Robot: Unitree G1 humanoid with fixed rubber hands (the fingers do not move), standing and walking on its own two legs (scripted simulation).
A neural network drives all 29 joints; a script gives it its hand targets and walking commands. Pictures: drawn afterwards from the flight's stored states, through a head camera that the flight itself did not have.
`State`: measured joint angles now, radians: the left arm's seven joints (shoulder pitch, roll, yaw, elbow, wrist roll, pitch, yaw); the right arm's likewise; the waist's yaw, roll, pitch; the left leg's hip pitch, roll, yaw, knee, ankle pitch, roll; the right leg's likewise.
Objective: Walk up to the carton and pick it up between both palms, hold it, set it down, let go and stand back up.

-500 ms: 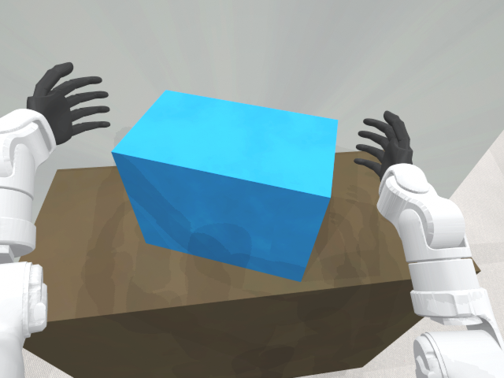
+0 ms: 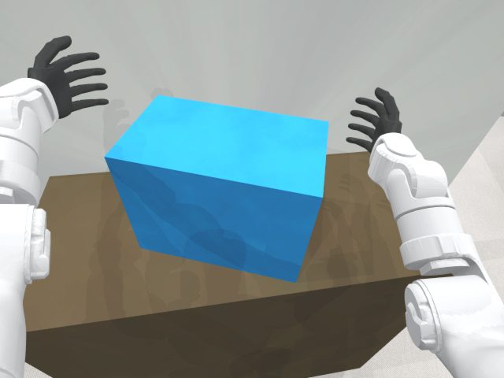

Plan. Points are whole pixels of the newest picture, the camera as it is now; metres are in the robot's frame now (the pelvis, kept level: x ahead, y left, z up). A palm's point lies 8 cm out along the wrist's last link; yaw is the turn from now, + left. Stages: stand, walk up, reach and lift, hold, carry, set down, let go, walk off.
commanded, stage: reach and lift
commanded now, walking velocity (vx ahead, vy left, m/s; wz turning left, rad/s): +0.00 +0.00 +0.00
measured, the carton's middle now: (227, 189) +0.42 -0.03 +0.07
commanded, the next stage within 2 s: none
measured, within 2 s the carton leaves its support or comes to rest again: neither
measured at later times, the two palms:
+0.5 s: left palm (49, 153) +0.45 +0.24 +0.17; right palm (362, 178) +0.35 -0.24 +0.13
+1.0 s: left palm (87, 160) +0.46 +0.20 +0.14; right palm (347, 178) +0.37 -0.23 +0.11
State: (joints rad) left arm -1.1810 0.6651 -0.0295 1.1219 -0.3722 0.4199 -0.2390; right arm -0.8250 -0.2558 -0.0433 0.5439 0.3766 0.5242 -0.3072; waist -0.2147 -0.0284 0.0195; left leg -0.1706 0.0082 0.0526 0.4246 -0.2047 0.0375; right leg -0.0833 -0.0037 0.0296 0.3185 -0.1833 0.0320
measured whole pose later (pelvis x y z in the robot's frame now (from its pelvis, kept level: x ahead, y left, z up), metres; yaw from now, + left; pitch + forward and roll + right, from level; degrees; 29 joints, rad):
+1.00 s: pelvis +0.01 +0.00 +0.00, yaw +0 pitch +0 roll -1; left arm -0.96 0.53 -0.18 1.26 -0.35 0.00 -0.19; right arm -0.71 -0.14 -0.01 0.81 0.37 0.11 -0.31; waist -0.17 -0.03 0.00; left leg -0.22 0.01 0.05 0.42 -0.21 0.04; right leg -0.13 0.00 0.03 0.32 -0.19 0.03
